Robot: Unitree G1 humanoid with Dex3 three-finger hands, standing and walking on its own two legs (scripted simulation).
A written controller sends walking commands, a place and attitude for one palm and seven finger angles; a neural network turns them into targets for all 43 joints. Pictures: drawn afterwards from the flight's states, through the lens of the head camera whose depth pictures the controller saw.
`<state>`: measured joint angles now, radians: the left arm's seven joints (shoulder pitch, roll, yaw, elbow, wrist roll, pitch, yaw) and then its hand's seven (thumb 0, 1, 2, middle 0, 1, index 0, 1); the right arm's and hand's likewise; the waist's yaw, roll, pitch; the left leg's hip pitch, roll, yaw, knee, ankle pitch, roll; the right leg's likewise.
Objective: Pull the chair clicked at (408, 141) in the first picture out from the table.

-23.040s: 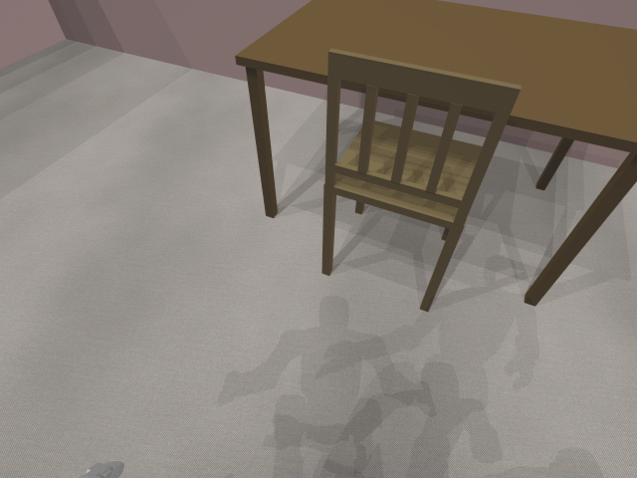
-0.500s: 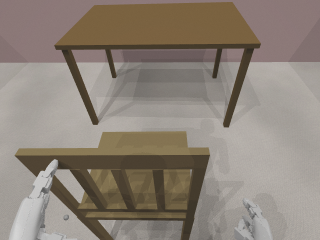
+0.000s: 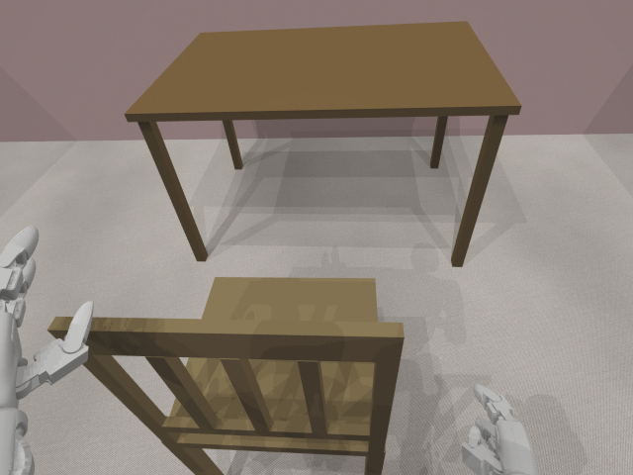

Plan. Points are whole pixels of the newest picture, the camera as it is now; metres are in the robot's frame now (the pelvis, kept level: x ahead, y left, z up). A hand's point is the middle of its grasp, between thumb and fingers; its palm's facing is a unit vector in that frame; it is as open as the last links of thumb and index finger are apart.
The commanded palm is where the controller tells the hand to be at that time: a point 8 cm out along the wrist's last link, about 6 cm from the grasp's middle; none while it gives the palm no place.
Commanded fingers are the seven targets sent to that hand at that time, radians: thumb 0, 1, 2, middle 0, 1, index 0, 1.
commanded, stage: draw the hand back to the body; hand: left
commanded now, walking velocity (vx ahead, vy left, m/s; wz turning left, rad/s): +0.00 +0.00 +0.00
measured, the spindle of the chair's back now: (250, 394) +0.25 +0.15 -0.09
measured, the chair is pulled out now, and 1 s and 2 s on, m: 0.68 0.68 0.68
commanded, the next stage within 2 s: step back with the hand held close in 0.40 s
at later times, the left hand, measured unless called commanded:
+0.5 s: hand (90, 327) +0.21 +0.26 +0.16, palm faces +0.44 -0.78 -0.44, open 7.4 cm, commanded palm +0.16 +0.29 +0.18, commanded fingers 0.00 0.90 0.90 -0.20 -0.30 -0.20 -0.30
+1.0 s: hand (46, 370) +0.16 +0.27 +0.16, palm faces +0.38 -0.77 -0.51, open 7.4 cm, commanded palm +0.10 +0.31 +0.18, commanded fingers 0.00 0.90 0.90 -0.20 -0.30 -0.20 -0.30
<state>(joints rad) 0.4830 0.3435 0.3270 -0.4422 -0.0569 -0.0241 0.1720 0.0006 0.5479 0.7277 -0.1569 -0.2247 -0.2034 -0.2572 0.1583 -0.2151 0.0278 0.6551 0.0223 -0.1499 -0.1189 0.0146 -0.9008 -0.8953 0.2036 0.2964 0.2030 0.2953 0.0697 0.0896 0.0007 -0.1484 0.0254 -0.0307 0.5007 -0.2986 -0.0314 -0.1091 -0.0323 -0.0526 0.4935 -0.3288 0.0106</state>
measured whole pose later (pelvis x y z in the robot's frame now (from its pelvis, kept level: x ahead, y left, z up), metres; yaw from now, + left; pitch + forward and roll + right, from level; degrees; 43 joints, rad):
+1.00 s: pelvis -0.05 +0.01 +0.00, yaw -2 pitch +0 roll +0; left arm 0.57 0.42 0.40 -0.52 -0.06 -0.10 0.16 0.01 0.88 0.89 -0.21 -0.30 -0.21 -0.31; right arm 0.17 -0.20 -0.01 0.60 0.03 -0.01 -0.11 0.01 -0.90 -0.90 0.20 0.30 0.20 0.29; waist 0.02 0.04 0.05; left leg -0.29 0.03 0.00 0.51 -0.22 -0.01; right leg -0.26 -0.03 -0.02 0.50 -0.24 0.03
